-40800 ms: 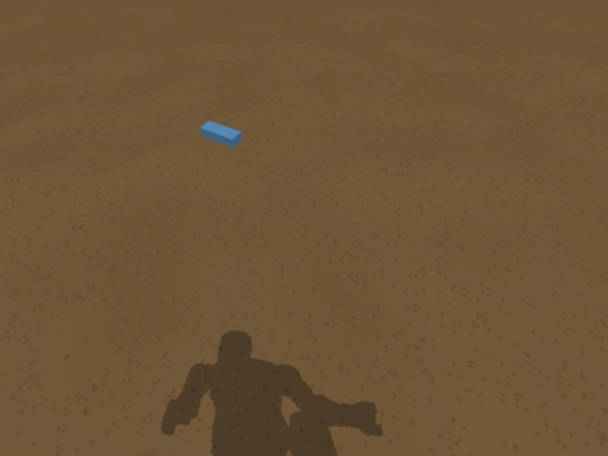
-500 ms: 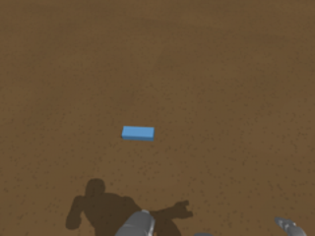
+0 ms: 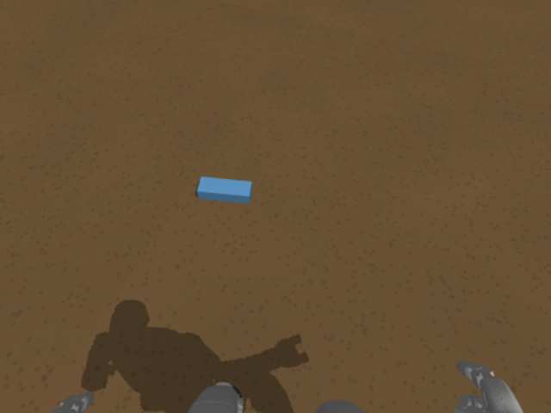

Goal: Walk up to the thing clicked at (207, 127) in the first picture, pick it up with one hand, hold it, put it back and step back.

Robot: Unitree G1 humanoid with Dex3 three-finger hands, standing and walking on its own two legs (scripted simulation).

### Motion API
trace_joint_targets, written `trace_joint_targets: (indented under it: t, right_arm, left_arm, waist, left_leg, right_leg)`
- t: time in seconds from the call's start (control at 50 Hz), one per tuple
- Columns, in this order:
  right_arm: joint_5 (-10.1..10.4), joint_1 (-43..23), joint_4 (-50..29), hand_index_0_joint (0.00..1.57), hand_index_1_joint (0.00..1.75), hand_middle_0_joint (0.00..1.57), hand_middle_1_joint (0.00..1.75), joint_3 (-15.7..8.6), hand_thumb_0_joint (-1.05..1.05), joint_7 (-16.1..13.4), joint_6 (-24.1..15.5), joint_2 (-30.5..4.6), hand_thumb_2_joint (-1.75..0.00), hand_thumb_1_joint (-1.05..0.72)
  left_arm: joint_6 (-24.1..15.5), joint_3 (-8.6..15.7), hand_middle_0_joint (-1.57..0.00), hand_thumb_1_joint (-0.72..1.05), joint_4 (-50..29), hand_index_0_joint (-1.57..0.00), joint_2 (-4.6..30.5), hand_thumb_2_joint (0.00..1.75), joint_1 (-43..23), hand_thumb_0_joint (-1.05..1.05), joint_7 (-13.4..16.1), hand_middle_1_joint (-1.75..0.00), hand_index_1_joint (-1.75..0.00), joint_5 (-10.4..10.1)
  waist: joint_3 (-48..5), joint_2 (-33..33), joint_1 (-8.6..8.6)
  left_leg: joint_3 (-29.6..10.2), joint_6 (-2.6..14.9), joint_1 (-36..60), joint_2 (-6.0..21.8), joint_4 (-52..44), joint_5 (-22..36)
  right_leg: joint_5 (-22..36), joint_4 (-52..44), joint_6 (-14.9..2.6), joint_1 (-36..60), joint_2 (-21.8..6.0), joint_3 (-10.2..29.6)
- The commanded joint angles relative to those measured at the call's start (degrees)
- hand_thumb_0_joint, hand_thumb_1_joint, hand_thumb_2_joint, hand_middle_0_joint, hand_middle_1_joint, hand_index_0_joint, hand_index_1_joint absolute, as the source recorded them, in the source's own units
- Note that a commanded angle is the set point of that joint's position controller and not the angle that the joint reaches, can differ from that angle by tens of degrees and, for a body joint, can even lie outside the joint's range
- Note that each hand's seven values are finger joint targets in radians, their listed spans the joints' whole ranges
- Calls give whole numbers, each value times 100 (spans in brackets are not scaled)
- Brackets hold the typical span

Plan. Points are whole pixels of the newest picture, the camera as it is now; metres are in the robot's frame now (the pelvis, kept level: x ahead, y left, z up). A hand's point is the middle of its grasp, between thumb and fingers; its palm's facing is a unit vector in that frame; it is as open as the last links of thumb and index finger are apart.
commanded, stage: step back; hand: left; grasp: from above
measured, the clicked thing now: (225, 190) +0.98 +0.25 -0.73
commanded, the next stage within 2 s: stand in 1.20 s
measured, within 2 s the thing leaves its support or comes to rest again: neither
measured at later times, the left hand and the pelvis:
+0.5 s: hand out of the picture -0.05 +0.28 -0.14, palm faces +0.09 -0.91 -0.41, open 7.4 cm; pelvis -0.08 -0.01 +0.00, yaw +4 degrees
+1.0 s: hand out of the picture +0.03 +0.25 -0.14, palm faces +0.11 -0.92 -0.39, open 7.4 cm; pelvis -0.03 -0.02 +0.00, yaw +6 degrees
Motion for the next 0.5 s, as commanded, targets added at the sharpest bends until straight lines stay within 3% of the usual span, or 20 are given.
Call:
trace_joint_targets:
  t: [0.0,0.02,0.04,0.06,0.08,0.1,0.12,0.16,0.18,0.22,0.26,0.3,0.32,0.36,0.38,0.4,0.42,0.44,0.46,0.48]
  right_arm:
    - [-16,219,-195,20,30,20,30,-474,0,-41,73,-1626,-90,-90]
    - [28,55,-222,20,30,20,30,-475,0,-25,125,-1665,-90,-90]
    - [55,22,-213,20,30,20,30,-383,0,-14,142,-1371,-90,-90]
    - [88,12,-341,20,30,20,30,-279,0,-8,107,-1043,-90,-90]
    - [73,-333,-463,20,30,20,30,-335,0,-92,95,-1059,-90,-90]
    - [63,-292,-300,20,30,20,30,-479,0,-114,105,-1416,-90,-90]
    - [105,-150,-187,20,30,20,30,-500,0,-66,106,-1514,-90,-90]
    - [117,274,130,20,30,20,30,-374,0,-28,37,-1178,-90,-90]
    - [103,377,148,20,30,20,30,-322,0,-25,-1,-1065,-90,-90]
    - [52,294,134,20,30,20,30,-305,0,-10,-55,-1093,-90,-90]
    - [14,208,147,20,30,20,30,-317,0,29,-127,-1148,-90,-90]
    - [-26,48,132,20,30,20,30,-329,0,71,-215,-1168,-90,-90]
    - [-44,45,154,20,30,20,30,-324,0,87,-259,-1159,-90,-90]
    - [-53,413,315,20,30,20,30,-366,0,103,-330,-1151,-90,-90]
    - [-36,654,462,20,30,20,30,-392,0,105,-375,-1079,-90,-90]
    - [-57,866,562,20,30,20,30,-456,0,81,-419,-1109,-90,-90]
    - [-84,1138,621,20,30,20,30,-541,0,51,-447,-1297,-90,-90]
    - [-84,1208,597,20,30,20,30,-647,0,37,-442,-1854,-90,-90]
    - [-42,1235,573,20,30,20,30,-706,0,68,-421,-2153,-90,-90]
    - [-21,952,497,20,30,20,30,-702,0,61,-418,-2076,-90,-90]
  left_arm:
    - [-293,243,-20,90,-33,-20,896,90,513,0,66,-30,-30,16]
    - [-328,251,-20,90,208,-20,881,90,872,0,61,-30,-30,45]
    - [-362,321,-20,90,320,-20,1076,90,823,0,76,-30,-30,126]
    - [-376,460,-20,90,258,-20,1516,90,781,0,78,-30,-30,220]
    - [-327,569,-20,90,-25,-20,2121,90,243,0,79,-30,-30,233]
    - [-321,564,-20,90,-191,-20,2210,90,-240,0,93,-30,-30,236]
    - [-349,488,-20,90,-268,-20,1911,90,-543,0,97,-30,-30,220]
    - [-435,337,-20,90,-206,-20,1250,90,-715,0,103,-30,-30,168]
    - [-451,363,-20,90,-87,-20,1215,90,-447,0,97,-30,-30,158]
    - [-527,381,-20,90,6,-20,1285,90,129,0,56,-30,-30,170]
    - [-538,435,-20,90,28,-20,1342,90,287,0,44,-30,-30,203]
    - [-525,491,-20,90,28,-20,1424,90,439,0,32,-30,-30,191]
    - [-512,491,-20,90,21,-20,1453,90,463,0,16,-30,-30,166]
    - [-464,452,-20,90,-45,-20,1510,90,133,0,-11,-30,-30,125]
    - [-422,368,-20,90,-62,-20,1399,90,85,0,-28,-30,-30,107]
    - [-420,261,-20,90,-98,-20,1103,90,103,0,-32,-30,-30,97]
    - [-432,187,-20,90,-124,-20,887,90,133,0,-31,-30,-30,72]
    - [-447,105,-20,90,-209,-20,641,90,-155,0,-55,-30,-30,-6]
    - [-434,288,-20,90,-159,-20,1219,90,-496,0,-23,-30,-30,60]
    - [-461,310,-20,90,-155,-20,1385,90,-443,0,-56,-30,-30,54]
  waist:
    - [-1576,1524,-186]
    - [-1595,1429,22]
    - [-1423,907,5]
    - [-1066,-405,54]
    - [-652,-987,268]
    - [-82,-1084,221]
    - [168,-810,1]
    - [68,-309,-299]
    - [-193,-484,-223]
    - [-407,-638,122]
    - [-464,-839,300]
    - [-530,-998,403]
    - [-556,-997,399]
    - [-604,-906,111]
    - [-736,-629,-5]
    - [-953,-294,-118]
    - [-1186,278,-217]
    - [-936,1337,-339]
    - [-436,1014,-523]
    - [-72,933,-379]
  left_leg:
    - [-1106,1098,1635,987,-486,-44]
    - [-909,941,1251,874,-205,-115]
    - [-689,678,473,546,293,-485]
    - [-479,256,-995,-224,1212,-1592]
    - [-823,-65,-873,-536,1877,-2333]
    - [-1099,-144,-300,-285,2631,-2241]
    - [-1207,-109,-112,-257,2873,-1972]
    - [-1033,-83,-589,-720,2783,-1189]
    - [-982,-81,-632,-744,2701,-1182]
    - [-862,-176,-675,-592,2304,-1177]
    - [-723,-233,-1092,-430,1561,-1456]
    - [-540,-233,-1046,-268,884,-1900]
    - [-404,-205,-775,-231,525,-2092]
    - [-173,-53,223,-155,-408,-1795]
    - [80,-10,910,-422,-1197,-1085]
    - [-125,72,1572,-418,-1350,-551]
    - [-1036,265,2323,129,-1429,-936]
    - [-2996,854,2375,1271,-1864,-2288]
    - [-3495,1493,1321,1790,-2140,-3424]
    - [-3392,1618,797,1874,-2174,-3431]
  right_leg:
    - [402,-2566,-101,277,-87,-608]
    - [1043,-3379,-226,786,-64,-730]
    - [1226,-3531,-329,1189,-220,-226]
    - [408,-3628,-624,1335,-1129,1447]
    - [-794,-4029,-1425,-445,-2402,2564]
    - [-1493,-4361,-1730,-1693,-2758,3075]
    - [-1336,-4294,-1567,-1891,-2516,2459]
    - [704,-3603,-919,-601,-1321,637]
    - [1061,-3449,-815,-160,-1133,428]
    - [391,-3473,-786,345,-1148,679]
    - [-467,-3579,-961,1212,-1351,953]
    - [-610,-3605,-1226,1489,-1701,1209]
    - [-323,-3542,-1282,1388,-1795,1183]
    - [359,-3247,-1243,768,-1839,886]
    - [917,-2790,-1053,622,-1535,427]
    - [1662,-2154,-798,358,-1258,35]
    - [1612,-1300,-585,-423,-912,-323]
    - [199,-528,-300,-1681,-96,-983]
    - [-384,34,-334,-1562,-443,-380]
    - [-356,228,-375,-1350,-569,-200]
